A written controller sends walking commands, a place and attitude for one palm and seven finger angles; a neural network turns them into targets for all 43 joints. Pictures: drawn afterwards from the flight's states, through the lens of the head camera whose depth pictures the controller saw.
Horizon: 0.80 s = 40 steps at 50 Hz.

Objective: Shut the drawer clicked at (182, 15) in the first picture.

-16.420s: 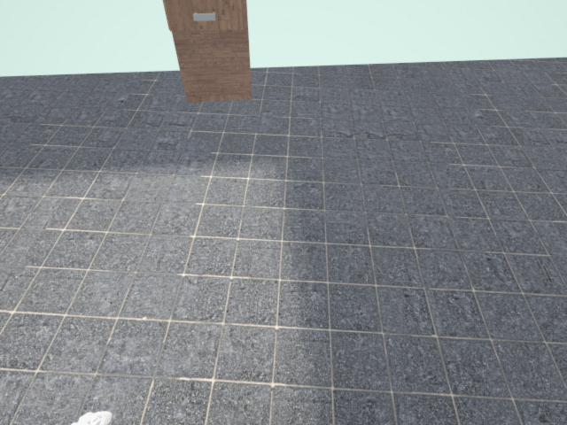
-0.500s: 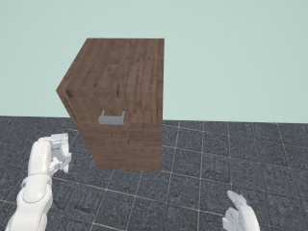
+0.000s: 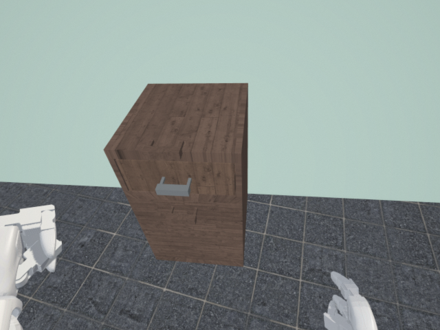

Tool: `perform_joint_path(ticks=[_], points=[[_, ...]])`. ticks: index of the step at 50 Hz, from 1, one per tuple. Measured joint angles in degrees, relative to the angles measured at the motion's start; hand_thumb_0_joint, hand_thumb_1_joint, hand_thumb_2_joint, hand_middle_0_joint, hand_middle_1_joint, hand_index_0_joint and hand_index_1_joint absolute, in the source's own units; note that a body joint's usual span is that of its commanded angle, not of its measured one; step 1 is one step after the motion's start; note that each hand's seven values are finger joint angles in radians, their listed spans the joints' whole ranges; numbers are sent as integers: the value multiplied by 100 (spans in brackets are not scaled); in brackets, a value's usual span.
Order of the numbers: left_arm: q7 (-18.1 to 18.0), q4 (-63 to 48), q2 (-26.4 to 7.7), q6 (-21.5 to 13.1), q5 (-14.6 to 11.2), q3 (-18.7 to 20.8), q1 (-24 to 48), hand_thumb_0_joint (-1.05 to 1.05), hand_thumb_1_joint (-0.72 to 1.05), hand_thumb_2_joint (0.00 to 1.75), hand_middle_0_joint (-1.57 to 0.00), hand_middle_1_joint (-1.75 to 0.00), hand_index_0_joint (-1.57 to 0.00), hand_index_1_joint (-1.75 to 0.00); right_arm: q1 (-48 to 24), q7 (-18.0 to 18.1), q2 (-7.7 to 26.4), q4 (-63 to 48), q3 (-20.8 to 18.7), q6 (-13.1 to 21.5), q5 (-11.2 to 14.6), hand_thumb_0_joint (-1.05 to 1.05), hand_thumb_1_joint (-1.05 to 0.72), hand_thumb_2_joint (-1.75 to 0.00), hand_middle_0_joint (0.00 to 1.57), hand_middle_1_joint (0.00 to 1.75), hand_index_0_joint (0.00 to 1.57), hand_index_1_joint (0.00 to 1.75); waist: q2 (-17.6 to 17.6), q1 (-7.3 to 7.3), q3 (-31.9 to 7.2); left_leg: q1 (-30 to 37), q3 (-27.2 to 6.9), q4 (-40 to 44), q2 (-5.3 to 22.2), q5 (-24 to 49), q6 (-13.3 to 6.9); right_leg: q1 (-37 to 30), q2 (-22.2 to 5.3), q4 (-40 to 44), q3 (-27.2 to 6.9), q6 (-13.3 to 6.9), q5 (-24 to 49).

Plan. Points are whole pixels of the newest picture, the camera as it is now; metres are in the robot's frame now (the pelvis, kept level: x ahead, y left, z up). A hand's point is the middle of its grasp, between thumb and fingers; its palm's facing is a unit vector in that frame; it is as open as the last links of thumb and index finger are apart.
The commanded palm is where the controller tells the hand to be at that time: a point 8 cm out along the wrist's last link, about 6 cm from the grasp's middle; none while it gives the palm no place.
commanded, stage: draw the hand back to the body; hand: left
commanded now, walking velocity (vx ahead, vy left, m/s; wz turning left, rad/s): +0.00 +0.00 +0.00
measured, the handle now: (174, 185) +0.58 +0.25 -0.16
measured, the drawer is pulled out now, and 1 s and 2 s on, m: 0.00 0.00 0.00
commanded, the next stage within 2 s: step back with the hand held close in 0.06 s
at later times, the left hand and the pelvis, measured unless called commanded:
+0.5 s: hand (60, 252) +0.17 +0.25 +0.15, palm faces +0.27 -0.81 -0.51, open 3.2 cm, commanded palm +0.11 +0.29 +0.18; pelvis -0.03 +0.02 +0.00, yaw -2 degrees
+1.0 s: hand out of the picture +0.09 +0.27 +0.16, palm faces +0.37 -0.78 -0.49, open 3.2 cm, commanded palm +0.02 +0.31 +0.18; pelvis -0.11 +0.03 -0.01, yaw +2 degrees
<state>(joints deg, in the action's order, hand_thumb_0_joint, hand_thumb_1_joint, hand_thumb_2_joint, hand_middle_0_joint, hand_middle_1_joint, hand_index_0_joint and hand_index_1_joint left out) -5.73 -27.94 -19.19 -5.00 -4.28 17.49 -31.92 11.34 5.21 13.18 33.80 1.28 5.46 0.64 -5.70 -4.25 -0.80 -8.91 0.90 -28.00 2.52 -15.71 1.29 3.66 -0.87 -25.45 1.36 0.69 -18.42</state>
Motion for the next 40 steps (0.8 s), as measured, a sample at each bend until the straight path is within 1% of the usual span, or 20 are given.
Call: perform_joint_path(ticks=[5, 9, 11, 14, 16, 19, 23, 27, 31, 40], points=[[8, 335, 133, 40, 24, -99, 135, 1, 89, 90, -140, -160, -141, -160, 9, 35, -24, 60, 0, 7, -19, 1, -90, -90, 20, 30, 20, 30, 29, 7, 52, 32, -2, 35, 18, 45, 16, -2, 19, -24, 0, -27, 13], [3, 285, 140, 65, 47, -188, 89, 1, 89, 90, -140, -160, -141, -160, 69, 48, -33, 84, -1, 104, -32, 1, -90, -90, 20, 30, 20, 30, 60, 35, 50, 69, 18, 32, 40, 39, 33, -24, 38, -33, -22, -41, 14], [22, 220, 110, 3, 56, -163, 60, 1, 89, 90, -140, -160, -141, -160, 92, 34, -26, 68, -1, 114, -38, 1, -90, -90, 20, 30, 20, 30, 58, 67, 22, 31, 16, -1, 57, 26, 22, -8, 56, -19, -21, -40, 24], [22, 234, 33, -299, 110, 57, 44, 1, 89, 90, -140, -160, -141, -160, 31, -35, 1, 25, -22, -31, -70, 1, -90, -90, 20, 30, 20, 30, 57, 201, -18, -204, -3, -95, 89, 20, -26, 162, 90, 25, -9, -29, 97], [7, 240, -3, -430, 137, 163, 22, 1, 89, 90, -140, -160, -141, -160, -22, -59, 22, -10, -68, -141, -87, 1, -90, -90, 20, 30, 20, 30, 86, 264, 22, -294, 39, -49, 78, 79, 1, 288, 74, 34, -51, -7, 154], [-3, 167, -59, -521, 148, 219, -113, 1, 89, 90, -140, -160, -141, -160, -65, -76, 60, -94, -151, -283, -91, 1, -90, -90, 20, 30, 20, 30, 138, 337, 104, -390, 141, 69, 21, 193, -42, 475, 11, 25, -147, 48, 229], [6, -6, -190, -551, 138, 215, -350, 1, 89, 90, -140, -160, -140, -160, -76, -62, 64, -168, -235, -430, -78, 1, -90, -90, 20, 30, 20, 30, 217, 403, 201, -521, 225, 153, -48, 315, -111, 677, -61, 5, -226, 117, 318], [-26, -188, -321, -570, 126, 242, -496, 1, 89, 90, -140, -160, -140, -160, -62, -38, 21, -209, -256, -499, -68, 1, -90, -90, 20, 30, 20, 30, 293, 409, 271, -669, 250, 130, -87, 400, -157, 845, -101, -54, -253, 161, 389], [-87, -305, -373, -617, 117, 293, -528, 1, 89, 90, -140, -160, -140, -160, -63, -26, -43, -232, -229, -473, -60, 1, -90, -90, 20, 30, 20, 30, 328, 393, 308, -838, 230, 46, -107, 475, -193, 999, -121, -135, -237, 188, 458], [-226, -312, -247, -831, 164, 307, -468, 1, 89, 90, -140, -160, -140, -160, -86, -40, -131, -266, -135, -264, -45, 1, -90, -90, 20, 30, 20, 30, 280, 365, 332, -1281, 101, -251, -76, 618, -250, 1310, -81, -256, -125, 210, 660]])
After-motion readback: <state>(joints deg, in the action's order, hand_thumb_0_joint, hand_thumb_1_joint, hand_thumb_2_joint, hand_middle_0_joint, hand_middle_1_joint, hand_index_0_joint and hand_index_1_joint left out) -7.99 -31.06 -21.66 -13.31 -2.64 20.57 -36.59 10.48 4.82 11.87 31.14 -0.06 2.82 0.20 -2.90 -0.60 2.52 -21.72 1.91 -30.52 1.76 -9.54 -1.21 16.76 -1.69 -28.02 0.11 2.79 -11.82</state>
